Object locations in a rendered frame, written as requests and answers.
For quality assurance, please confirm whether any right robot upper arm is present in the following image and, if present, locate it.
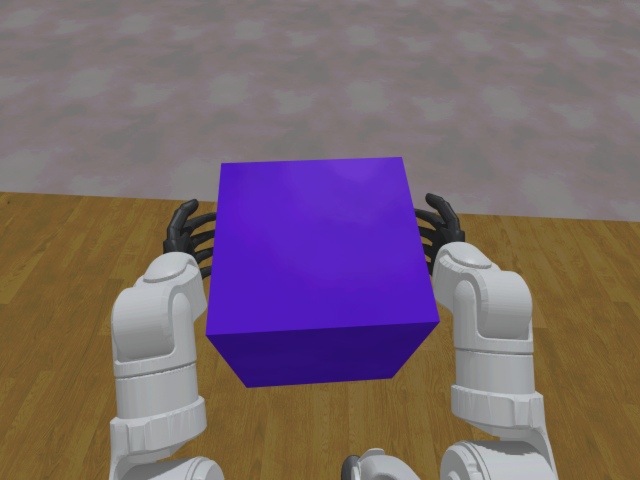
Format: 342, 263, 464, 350
440, 440, 556, 480

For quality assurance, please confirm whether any right robot shin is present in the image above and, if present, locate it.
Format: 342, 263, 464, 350
355, 448, 385, 467

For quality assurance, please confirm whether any right robot hand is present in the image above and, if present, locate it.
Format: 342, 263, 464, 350
414, 193, 465, 276

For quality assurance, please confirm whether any left robot forearm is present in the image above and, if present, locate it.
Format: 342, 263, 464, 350
109, 252, 207, 480

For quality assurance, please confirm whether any carton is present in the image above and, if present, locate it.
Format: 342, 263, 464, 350
206, 157, 440, 388

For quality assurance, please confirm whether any left robot hand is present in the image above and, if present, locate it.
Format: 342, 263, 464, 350
163, 199, 217, 280

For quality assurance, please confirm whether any right robot forearm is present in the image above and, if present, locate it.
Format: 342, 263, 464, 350
432, 242, 559, 480

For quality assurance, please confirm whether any left robot upper arm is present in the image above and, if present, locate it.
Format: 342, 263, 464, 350
121, 456, 225, 480

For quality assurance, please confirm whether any robot right thigh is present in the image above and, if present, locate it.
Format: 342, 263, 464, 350
351, 455, 420, 480

